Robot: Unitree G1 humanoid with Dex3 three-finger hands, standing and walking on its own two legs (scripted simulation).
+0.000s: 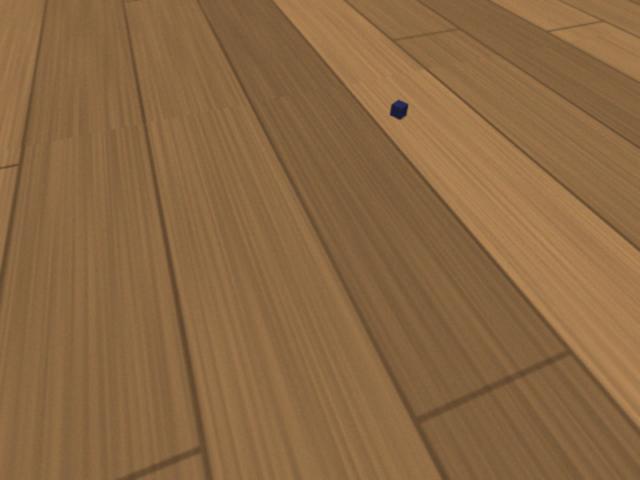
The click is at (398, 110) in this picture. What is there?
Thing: cube
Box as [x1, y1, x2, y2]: [390, 100, 407, 119]
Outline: 397,100 392,104 390,114 399,119 406,113 407,104
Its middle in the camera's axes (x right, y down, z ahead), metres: +0.46 -0.76 +2.23
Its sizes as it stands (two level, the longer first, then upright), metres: 0.069 0.069 0.069
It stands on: the floor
